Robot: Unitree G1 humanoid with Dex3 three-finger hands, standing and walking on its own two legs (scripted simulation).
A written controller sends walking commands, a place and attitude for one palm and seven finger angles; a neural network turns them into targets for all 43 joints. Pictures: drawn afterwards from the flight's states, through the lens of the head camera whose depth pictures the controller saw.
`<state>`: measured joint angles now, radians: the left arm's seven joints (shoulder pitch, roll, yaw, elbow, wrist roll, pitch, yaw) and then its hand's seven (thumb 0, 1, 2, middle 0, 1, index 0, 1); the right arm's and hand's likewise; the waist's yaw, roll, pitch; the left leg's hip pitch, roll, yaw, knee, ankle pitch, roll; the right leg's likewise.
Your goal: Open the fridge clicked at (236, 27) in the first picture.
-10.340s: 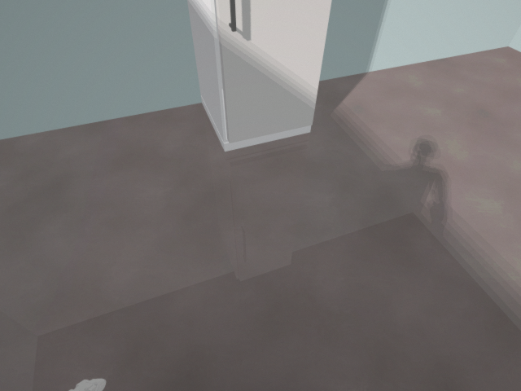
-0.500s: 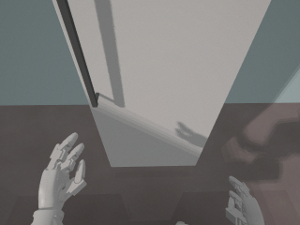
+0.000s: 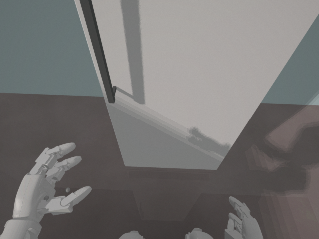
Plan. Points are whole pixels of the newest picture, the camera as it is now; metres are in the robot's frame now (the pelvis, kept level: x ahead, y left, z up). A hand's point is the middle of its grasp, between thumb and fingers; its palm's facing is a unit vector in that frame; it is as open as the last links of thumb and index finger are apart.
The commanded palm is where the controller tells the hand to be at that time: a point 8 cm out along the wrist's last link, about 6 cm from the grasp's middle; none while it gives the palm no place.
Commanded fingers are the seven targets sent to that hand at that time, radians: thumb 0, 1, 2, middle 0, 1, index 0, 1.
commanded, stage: raise the hand to about handle height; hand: left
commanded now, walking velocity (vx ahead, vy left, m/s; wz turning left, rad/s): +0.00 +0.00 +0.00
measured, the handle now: (96, 29) +0.52 +0.18 +0.24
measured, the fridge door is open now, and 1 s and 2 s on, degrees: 0 0 0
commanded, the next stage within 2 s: move the hooked fingers beside the handle in 1.32 s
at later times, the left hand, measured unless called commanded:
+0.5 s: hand (40, 162) +0.25 +0.26 +0.11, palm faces +0.07 -1.00 -0.06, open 13.6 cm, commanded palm +0.22 +0.31 +0.12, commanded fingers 0.00 -0.50 0.30 -0.30 -1.20 -0.30 -1.20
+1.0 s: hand (30, 132) +0.29 +0.27 +0.15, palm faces +0.06 -1.00 -0.03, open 14.0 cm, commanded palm +0.25 +0.32 +0.15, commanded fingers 0.00 -0.50 0.30 -0.30 -1.20 -0.30 -1.20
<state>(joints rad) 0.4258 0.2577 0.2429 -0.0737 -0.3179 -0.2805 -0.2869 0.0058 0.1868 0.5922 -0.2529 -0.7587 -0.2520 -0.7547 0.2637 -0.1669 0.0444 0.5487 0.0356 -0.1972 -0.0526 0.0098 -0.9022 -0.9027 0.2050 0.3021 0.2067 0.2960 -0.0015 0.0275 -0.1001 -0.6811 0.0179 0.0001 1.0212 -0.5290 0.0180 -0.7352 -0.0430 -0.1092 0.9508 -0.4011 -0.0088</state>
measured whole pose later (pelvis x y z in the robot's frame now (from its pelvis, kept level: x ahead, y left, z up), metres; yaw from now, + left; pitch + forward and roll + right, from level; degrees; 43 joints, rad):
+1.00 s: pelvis +0.01 +0.00 +0.04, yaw +0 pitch +3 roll -1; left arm -0.02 0.42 0.44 0.29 -0.36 -0.09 -0.46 -0.01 -0.50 0.30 -0.30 -1.20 -0.30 -1.20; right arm 0.29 -0.28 0.05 0.59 0.06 -0.24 -0.11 0.01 -0.90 -0.90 0.20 0.30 0.20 0.30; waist 0.02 0.03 -0.04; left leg -0.36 0.01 0.02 0.70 -0.39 0.02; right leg -0.42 -0.04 -0.09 0.65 -0.28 0.00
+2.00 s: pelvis +0.00 +0.00 +0.04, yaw -1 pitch +5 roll -1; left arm -0.27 0.44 0.43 0.55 -0.31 -0.17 -0.45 -0.01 -0.50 0.30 -0.30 -1.20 -0.30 -1.20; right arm 0.31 -0.28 0.05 0.60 0.06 -0.19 -0.11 0.01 -0.90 -0.90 0.20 0.30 0.20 0.30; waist -0.01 0.02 -0.04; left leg -0.41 0.01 0.03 0.71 -0.39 0.01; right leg -0.48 -0.03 -0.09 0.67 -0.27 -0.01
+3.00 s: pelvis +0.01 +0.00 +0.03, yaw -2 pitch +12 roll -1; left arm -0.69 0.55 0.44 1.03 -0.20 -0.29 -0.41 -0.01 -0.50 0.30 -0.30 -1.20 -0.30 -1.20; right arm 0.39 -0.28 0.04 0.62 0.04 -0.03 -0.08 0.00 -0.91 -0.90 0.20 0.30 0.20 0.30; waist -0.09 0.00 -0.06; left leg -0.58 0.02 0.04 0.79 -0.42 0.02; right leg -0.64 -0.02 -0.07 0.72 -0.28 0.00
